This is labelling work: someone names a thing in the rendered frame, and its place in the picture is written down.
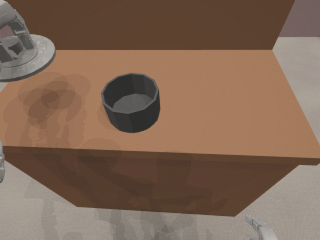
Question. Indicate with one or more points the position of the lid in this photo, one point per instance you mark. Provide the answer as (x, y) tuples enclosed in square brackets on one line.
[(30, 61)]

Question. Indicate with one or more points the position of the right robot hand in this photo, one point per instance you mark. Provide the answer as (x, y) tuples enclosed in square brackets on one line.
[(264, 232)]

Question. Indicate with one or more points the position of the pot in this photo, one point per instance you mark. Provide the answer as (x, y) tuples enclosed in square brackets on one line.
[(132, 102)]

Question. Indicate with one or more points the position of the knob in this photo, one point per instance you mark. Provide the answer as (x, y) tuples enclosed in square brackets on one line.
[(13, 44)]

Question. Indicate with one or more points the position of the left robot hand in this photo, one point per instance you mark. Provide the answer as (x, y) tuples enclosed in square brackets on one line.
[(10, 17)]

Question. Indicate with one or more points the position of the table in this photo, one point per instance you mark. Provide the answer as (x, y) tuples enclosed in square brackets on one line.
[(229, 128)]

